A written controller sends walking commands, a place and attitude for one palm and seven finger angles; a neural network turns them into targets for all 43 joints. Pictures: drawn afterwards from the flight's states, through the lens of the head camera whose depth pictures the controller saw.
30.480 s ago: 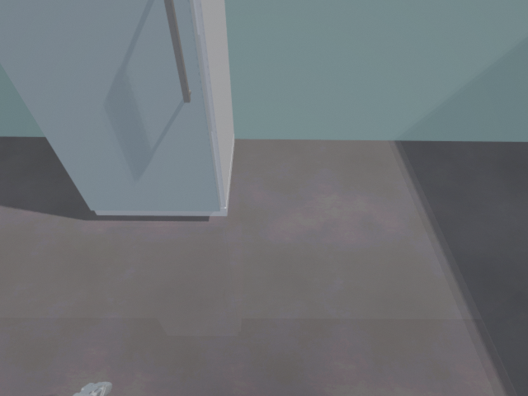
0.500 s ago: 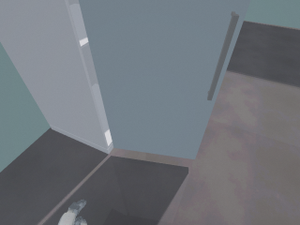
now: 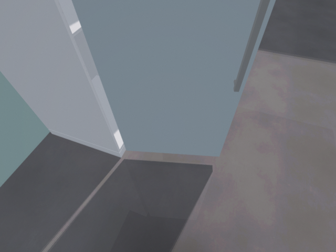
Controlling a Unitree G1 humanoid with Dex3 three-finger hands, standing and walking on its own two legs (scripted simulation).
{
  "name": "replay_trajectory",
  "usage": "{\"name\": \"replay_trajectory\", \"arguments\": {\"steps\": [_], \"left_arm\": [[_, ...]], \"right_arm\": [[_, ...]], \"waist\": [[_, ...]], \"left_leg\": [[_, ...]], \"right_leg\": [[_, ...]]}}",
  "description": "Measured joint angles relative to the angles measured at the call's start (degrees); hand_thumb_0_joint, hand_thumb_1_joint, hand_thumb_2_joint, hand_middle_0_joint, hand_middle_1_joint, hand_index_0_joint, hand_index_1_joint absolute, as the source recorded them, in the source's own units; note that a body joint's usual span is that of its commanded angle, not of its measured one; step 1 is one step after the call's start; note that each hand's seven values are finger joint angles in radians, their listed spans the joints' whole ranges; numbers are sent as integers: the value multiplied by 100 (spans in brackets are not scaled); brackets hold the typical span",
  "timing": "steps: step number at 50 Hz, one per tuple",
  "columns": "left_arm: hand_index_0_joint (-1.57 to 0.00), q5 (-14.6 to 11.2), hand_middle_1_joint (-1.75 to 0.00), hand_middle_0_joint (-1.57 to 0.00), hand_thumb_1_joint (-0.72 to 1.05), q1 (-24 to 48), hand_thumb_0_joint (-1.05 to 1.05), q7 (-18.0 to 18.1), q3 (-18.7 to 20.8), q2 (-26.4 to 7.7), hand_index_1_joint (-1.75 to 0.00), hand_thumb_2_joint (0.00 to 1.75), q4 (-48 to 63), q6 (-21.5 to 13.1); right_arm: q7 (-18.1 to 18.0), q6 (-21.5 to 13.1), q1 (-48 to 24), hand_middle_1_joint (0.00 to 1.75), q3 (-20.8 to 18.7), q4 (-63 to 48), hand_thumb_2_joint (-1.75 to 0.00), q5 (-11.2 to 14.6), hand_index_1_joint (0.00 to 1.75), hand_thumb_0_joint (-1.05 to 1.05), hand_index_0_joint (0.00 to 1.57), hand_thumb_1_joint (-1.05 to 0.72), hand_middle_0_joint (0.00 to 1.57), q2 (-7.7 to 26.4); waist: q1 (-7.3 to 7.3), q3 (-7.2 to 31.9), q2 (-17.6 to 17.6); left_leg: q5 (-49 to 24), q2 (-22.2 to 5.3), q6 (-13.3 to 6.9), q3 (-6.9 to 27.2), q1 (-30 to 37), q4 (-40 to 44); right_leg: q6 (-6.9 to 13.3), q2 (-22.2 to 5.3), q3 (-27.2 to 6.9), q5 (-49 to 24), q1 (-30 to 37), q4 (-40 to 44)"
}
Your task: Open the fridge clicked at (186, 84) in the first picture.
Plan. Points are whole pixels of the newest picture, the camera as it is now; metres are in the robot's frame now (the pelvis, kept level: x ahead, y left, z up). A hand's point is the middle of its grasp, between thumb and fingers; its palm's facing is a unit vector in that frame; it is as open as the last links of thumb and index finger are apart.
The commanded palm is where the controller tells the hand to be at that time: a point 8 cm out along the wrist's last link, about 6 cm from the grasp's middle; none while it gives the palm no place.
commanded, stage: let the arm hang, fingers relaxed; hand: right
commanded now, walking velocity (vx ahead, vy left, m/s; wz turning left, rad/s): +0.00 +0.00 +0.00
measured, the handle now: (249, 44) +0.71 -0.22 +0.11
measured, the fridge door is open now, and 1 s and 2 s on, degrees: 74 74 74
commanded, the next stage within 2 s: look to check the result in 0.64 s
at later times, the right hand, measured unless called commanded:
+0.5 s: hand out of the picture +0.13 -0.22 -0.14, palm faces -0.04 +0.95 -0.31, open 7.3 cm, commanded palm none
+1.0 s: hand out of the picture +0.10 -0.23 -0.15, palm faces -0.04 +0.94 -0.33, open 7.3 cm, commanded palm none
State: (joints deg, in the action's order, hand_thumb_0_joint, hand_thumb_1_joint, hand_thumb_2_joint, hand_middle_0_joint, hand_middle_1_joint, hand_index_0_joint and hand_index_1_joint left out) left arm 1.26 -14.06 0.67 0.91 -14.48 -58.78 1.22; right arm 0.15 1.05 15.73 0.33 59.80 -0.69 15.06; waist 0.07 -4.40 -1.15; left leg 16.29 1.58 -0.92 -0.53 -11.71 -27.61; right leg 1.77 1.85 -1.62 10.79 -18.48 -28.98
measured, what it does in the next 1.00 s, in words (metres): stands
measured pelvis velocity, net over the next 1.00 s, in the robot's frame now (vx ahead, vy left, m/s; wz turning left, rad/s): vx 0.03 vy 0.02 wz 0.02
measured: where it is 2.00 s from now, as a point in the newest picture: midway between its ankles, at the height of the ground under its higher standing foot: outside the picture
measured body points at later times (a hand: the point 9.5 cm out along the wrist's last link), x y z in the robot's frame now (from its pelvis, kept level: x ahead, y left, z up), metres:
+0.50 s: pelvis +0.02 +0.01 +0.01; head +0.02 +0.01 +0.46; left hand +0.11 +0.30 -0.12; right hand +0.13 -0.27 -0.12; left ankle -0.02 +0.11 -0.74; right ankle +0.05 -0.10 -0.74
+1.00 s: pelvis +0.03 +0.02 +0.01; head +0.05 +0.02 +0.46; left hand +0.09 +0.31 -0.13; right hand +0.10 -0.28 -0.13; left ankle -0.02 +0.11 -0.74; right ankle +0.05 -0.10 -0.74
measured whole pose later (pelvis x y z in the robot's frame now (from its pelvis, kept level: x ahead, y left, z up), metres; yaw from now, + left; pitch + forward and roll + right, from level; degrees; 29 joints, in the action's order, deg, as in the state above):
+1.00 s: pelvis +0.03 +0.02 +0.01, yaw +1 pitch -1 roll +0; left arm 0.8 -6.8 0.6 0.1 -18.6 -64.9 0.1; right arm -0.3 -0.7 7.8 0.2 64.8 -0.2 18.7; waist -0.1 -3.3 0.0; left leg 13.4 2.0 -1.9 0.9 -2.2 -16.8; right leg 0.5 1.1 -0.7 8.6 -8.4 -18.1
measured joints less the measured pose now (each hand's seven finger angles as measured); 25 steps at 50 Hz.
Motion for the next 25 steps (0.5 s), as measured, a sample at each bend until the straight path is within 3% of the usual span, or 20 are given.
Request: {"name": "replay_trajectory", "arguments": {"steps": [11, 25], "left_arm": [[-20, -40, -30, -20, 90, 417, 1, 8, -22, -196, -30, 90, -500, -89], [-20, -16, -30, -20, 90, 911, 1, -42, -60, -417, -30, 90, -466, -177]], "right_arm": [[-53, -138, -530, 30, -21, 486, -89, 40, 30, 1, 21, -91, 20, 328], [-10, -242, -1121, 30, 29, 269, -89, 21, 30, 0, 21, -91, 21, 274]], "waist": [[-36, 129, 237], [11, 332, 139]], "left_leg": [[-213, -12, -12, 61, 522, 598], [-280, -19, -34, 118, 749, 869]], "right_leg": [[-25, -2, 40, -197, 555, 620], [-61, -6, 84, -296, 847, 990]]}}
